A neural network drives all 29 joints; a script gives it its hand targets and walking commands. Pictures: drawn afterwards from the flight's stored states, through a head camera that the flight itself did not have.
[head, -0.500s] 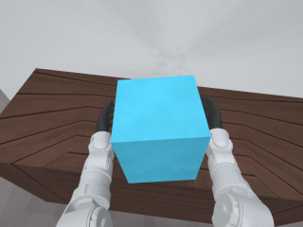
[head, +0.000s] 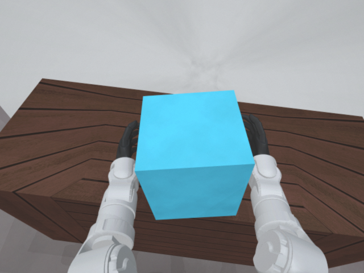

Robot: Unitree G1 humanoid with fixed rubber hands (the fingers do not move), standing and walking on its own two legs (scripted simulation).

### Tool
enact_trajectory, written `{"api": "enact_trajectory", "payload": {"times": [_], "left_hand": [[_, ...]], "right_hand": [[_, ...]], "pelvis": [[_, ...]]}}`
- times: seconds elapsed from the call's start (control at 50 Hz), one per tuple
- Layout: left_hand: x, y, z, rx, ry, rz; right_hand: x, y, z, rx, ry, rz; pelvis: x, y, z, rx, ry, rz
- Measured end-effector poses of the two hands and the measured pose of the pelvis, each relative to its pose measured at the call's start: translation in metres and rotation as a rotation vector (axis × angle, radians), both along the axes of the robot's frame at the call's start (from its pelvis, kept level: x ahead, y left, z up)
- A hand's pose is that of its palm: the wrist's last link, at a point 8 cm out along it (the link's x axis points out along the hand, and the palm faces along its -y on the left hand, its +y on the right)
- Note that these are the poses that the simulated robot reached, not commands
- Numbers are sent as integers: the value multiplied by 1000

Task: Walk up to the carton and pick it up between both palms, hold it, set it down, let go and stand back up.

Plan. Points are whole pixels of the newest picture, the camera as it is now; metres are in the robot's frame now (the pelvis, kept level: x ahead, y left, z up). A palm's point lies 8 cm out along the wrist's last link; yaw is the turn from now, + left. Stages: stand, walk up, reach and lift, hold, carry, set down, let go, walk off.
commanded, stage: set down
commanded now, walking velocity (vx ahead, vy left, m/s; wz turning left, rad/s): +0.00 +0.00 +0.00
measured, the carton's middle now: (192, 159) +0.40 -0.03 +0.00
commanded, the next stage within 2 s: none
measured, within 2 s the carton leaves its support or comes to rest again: rests again in 1.28 s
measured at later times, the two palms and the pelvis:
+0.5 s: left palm (127, 154) +0.39 +0.13 +0.03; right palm (257, 150) +0.40 -0.18 +0.05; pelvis +0.01 +0.00 +0.00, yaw +0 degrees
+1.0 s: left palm (129, 153) +0.40 +0.12 +0.03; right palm (258, 153) +0.40 -0.18 +0.04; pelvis +0.00 +0.00 +0.00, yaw +0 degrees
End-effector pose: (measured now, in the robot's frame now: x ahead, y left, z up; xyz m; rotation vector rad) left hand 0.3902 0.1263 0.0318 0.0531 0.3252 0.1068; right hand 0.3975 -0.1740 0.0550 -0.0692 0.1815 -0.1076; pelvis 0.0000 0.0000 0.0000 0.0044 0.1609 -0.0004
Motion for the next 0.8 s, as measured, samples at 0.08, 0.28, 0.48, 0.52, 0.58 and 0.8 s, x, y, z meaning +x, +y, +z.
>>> {"api": "enact_trajectory", "payload": {"times": [0.08, 0.28, 0.48, 0.52, 0.58, 0.8], "left_hand": [[1, 0, 0, 12, -5, -1], [5, 0, -1, 3, -16, 4], [5, -1, -3, 2, -30, 1], [4, -1, -3, 6, -33, -1], [4, -1, -3, 10, -36, -3], [4, -3, -3, 8, -38, -5]], "right_hand": [[1, 0, -1, 2, -4, 2], [5, 0, -4, -5, -11, 6], [3, -2, -7, -15, -18, 3], [3, -2, -7, -17, -20, 3], [2, -2, -8, -17, -21, 1], [0, -4, -11, -20, -8, -3]], "pelvis": [[2, 0, 0, 0, 3, -3], [7, 0, 0, 0, -1, -1], [7, -2, 0, 1, 1, -1], [6, -2, 0, 1, 0, -2], [5, -2, -1, 1, 2, -2], [4, -3, -1, 2, 9, -6]]}}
